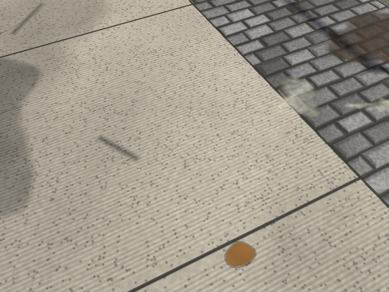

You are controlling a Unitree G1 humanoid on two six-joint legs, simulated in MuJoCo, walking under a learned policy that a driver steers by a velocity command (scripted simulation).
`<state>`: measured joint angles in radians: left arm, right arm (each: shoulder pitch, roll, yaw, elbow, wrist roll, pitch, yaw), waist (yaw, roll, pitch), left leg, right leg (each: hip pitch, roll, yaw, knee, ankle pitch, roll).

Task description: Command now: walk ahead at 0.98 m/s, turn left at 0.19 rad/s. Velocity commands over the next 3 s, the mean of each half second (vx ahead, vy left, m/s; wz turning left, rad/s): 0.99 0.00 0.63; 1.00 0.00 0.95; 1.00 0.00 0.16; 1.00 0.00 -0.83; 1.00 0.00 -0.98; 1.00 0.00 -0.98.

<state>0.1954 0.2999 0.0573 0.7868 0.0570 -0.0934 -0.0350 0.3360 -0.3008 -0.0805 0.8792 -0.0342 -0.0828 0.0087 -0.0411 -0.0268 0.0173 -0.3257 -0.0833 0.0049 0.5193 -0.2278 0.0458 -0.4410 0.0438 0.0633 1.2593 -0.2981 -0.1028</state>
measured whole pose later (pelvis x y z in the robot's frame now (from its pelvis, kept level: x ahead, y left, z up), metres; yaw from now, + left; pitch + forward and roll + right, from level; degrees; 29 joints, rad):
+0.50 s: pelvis +0.43 +0.00 +0.00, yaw +21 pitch +2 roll -2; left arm 0.44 0.32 0.07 0.86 0.02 -0.12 0.00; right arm 0.12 -0.35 -0.09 0.69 -0.03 -0.01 0.07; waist 0.05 0.05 -0.01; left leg -0.79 0.07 0.04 1.16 -0.14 0.10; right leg 0.00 0.00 -0.19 0.31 -0.35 0.01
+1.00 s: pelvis +0.82 +0.22 +0.00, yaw +49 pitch +2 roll +0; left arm 0.01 0.26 -0.02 0.57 0.04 -0.05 -0.02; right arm 0.46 -0.32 -0.07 0.80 0.00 -0.06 0.02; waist -0.11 0.00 0.04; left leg 0.02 -0.19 -0.21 0.34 -0.35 0.17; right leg -0.72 -0.11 0.08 0.70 -0.01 0.05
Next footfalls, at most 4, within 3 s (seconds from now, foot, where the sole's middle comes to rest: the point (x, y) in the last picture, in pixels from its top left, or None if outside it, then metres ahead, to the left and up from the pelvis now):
0.24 right None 0.40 -0.13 -0.77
0.68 left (147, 224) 0.73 0.18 -0.77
1.10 right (115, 140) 1.15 0.34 -0.77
1.48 left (22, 152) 1.09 0.73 -0.77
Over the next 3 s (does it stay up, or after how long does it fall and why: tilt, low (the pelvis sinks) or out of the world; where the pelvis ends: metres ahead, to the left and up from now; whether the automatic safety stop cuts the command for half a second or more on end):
stays up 2.26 0.98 0.00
